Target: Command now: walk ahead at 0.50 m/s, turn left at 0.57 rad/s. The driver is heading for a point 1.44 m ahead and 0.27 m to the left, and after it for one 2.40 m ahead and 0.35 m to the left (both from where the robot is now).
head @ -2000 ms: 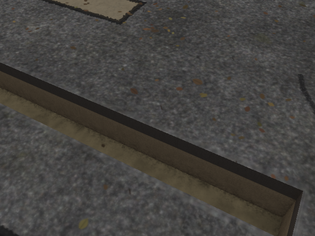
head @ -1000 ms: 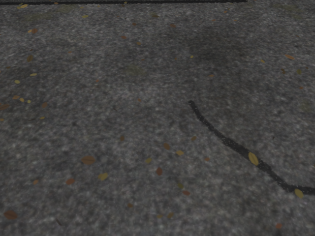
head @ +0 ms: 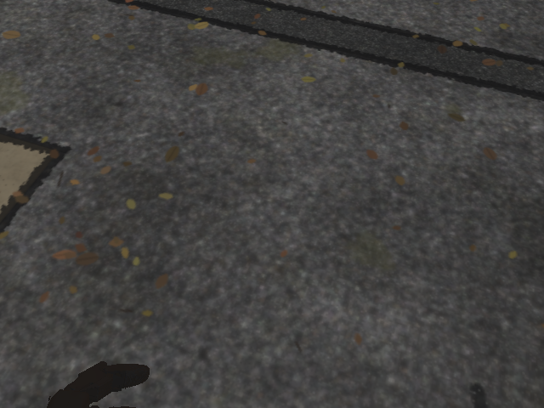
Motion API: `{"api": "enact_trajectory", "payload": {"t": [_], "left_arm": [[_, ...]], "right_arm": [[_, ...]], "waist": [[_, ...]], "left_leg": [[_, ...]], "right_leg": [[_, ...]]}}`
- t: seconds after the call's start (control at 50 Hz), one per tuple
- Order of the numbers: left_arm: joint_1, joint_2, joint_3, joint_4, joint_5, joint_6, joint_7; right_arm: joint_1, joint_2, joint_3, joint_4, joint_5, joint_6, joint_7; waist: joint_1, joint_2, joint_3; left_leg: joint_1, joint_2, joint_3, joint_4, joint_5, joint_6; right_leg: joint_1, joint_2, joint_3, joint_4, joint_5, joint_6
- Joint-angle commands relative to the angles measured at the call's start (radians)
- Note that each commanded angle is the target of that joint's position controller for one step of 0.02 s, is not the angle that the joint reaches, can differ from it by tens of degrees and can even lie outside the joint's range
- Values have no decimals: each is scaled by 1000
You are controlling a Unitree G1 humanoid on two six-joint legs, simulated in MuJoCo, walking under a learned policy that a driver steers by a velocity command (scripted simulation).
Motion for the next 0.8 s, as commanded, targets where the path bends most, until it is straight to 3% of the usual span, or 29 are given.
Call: {"api": "enact_trajectory", "payload": {"t": [0.02, 0.06, 0.08, 0.1, 0.12, 0.14, 0.16, 0.18, 0.2, 0.22, 0.26, 0.3, 0.34, 0.4, 0.44, 0.5, 0.56, 0.58, 0.6, 0.62, 0.64, 0.66, 0.68, 0.7, 0.72, 0.74, 0.76, 0.8], "left_arm": [[-85, 143, 55, -84, -12, -22, -11], [1, 174, 71, -48, -11, -26, -1], [92, 190, 81, -33, -7, -34, 7], [207, 229, 92, -16, 8, -37, 20], [260, 279, 102, -16, 20, -28, 34], [307, 244, 101, 9, -3, -9, 31], [279, 160, 84, -7, -7, -3, 27], [243, 131, 75, -8, -9, 2, 27], [215, 122, 69, -4, -9, 5, 29], [205, 122, 70, 6, 0, 0, 31], [217, 130, 76, 36, 2, -5, 33], [196, 138, 82, 50, 2, -5, 28], [169, 168, 94, 56, 0, 5, 32], [144, 182, 94, 69, -3, 28, 43], [174, 195, 96, 90, -10, 40, 53], [185, 222, 105, 107, -22, 62, 57], [156, 243, 117, 99, -37, 84, 69], [140, 226, 114, 93, -40, 90, 70], [178, 198, 101, 79, -24, 82, 63], [283, 86, 68, 60, 44, 70, 42], [298, 163, 67, 67, 20, 63, 21], [203, 220, 86, 58, -9, 69, 18], [152, 208, 85, 44, -8, 79, 25], [144, 192, 84, 54, -2, 92, 38], [156, 193, 86, 53, -2, 105, 45], [174, 186, 87, 59, -2, 114, 47], [193, 168, 84, 66, -1, 116, 50], [206, 140, 77, 75, 2, 119, 59]], "right_arm": [[52, -167, -44, -27, 2, 9, -9], [37, -156, -39, -36, -2, 25, -15], [5, -135, -31, -55, -9, 30, -11], [-28, -83, -10, -94, -22, 28, -2], [79, -23, 10, -112, -22, 22, 2], [147, -58, 17, -118, -2, 23, -4], [86, -138, -2, -106, 5, 33, -10], [6, -171, -16, -117, 0, 39, -11], [-39, -166, -20, -135, -6, 39, -11], [-66, -154, -24, -147, -5, 36, -13], [-51, -112, -17, -156, 7, 38, -9], [-70, -93, -20, -172, 2, 45, -13], [-96, -79, -17, -194, -4, 49, -15], [-149, -61, -12, -204, -9, 49, 4], [-211, -47, -8, -222, -12, 48, 20], [-243, -73, -22, -248, -13, 50, 39], [-145, -132, -54, -243, -23, 51, 47], [-30, -166, -75, -214, -21, 47, 39], [59, -233, -97, -210, -24, 47, 17], [3, -322, -99, -243, -35, 60, -13], [-12, -265, -81, -281, -55, 59, -10], [-69, -210, -69, -291, -40, 63, -5], [-113, -179, -61, -284, -18, 69, -7], [-143, -158, -52, -285, -9, 74, -11], [-168, -159, -50, -283, -15, 77, -14], [-182, -165, -51, -281, -31, 79, -15], [-186, -165, -50, -274, -41, 77, -17], [-176, -168, -51, -256, -46, 74, -25]], "waist": [[10, 122, -32], [57, 149, -62], [111, 136, -141], [167, 83, -273], [128, -123, -351], [119, -266, -375], [147, -105, -249], [155, -24, -120], [148, 0, -45], [136, -20, -21], [124, -71, -22], [109, -74, 0], [99, -59, -9], [122, -51, -25], [152, -29, -35], [150, -36, -51], [85, -57, -107], [24, -26, -155], [-16, 71, -216], [104, 335, -304], [56, 255, -514], [34, 120, -401], [60, 45, -274], [85, 4, -211], [111, 29, -172], [126, 65, -159], [132, 92, -164], [128, 116, -190]], "left_leg": [[39, 268, -218, -9, 143, 94], [121, 261, -237, 113, 287, 67], [104, 239, -213, 239, 349, 48], [-14, 195, -153, 449, 270, 23], [-323, 51, -8, 707, -217, -48], [-547, 90, 57, 927, -419, -78], [-603, 153, 37, 1034, -333, -92], [-618, 185, 69, 1044, -243, -102], [-618, 206, 77, 1005, -171, -114], [-603, 228, 81, 963, -121, -119], [-570, 253, 109, 919, -82, -125], [-594, 253, 136, 882, -92, -149], [-599, 254, 165, 793, -48, -171], [-491, 250, 232, 560, 172, -166], [-456, 237, 253, 439, 252, -148], [-454, 227, 263, 350, 213, -113], [-322, 167, 299, 297, 76, -56], [-180, 136, 303, 194, 156, -25], [47, 236, 147, 142, 482, 41], [322, 488, -188, 273, 1035, 202], [380, 589, -444, 163, 729, 338], [277, 524, -341, 116, 557, 278], [147, 460, -245, 92, 420, 210], [34, 423, -187, 70, 337, 168], [-77, 394, -151, 47, 292, 152], [-157, 372, -124, 28, 287, 147], [-198, 357, -95, 24, 318, 148], [-218, 343, -58, 30, 343, 148]], "right_leg": [[186, 54, -9, -158, -2, -11], [270, 63, 1, -215, -84, -29], [428, 27, 13, -230, -39, -53], [675, -96, 98, -154, -36, -95], [988, -303, 408, -145, 37, -214], [1038, -431, 692, -203, -221, -296], [917, -388, 619, -242, -362, -250], [781, -329, 453, -267, -357, -198], [681, -272, 350, -310, -296, -172], [646, -232, 267, -335, -211, -157], [616, -185, 157, -370, -118, -137], [600, -175, 57, -347, 216, -148], [593, -171, -24, -338, 420, -159], [555, -117, -154, -351, 428, -136], [589, -132, -176, -336, 424, -121], [685, -176, -186, -271, 445, -119], [701, -189, -202, -76, 624, -103], [661, -150, -229, 88, 578, -76], [480, -79, -240, 336, 267, -20], [134, 88, -215, 681, -737, 46], [41, 116, 3, 841, -761, 57], [2, 67, 27, 827, -656, 55], [-22, 37, 10, 755, -575, 61], [0, 7, 6, 689, -529, 71], [60, -4, 5, 628, -502, 77], [121, 2, -13, 600, -481, 83], [158, 7, -26, 562, -469, 91], [193, 10, -36, 480, -449, 105]]}}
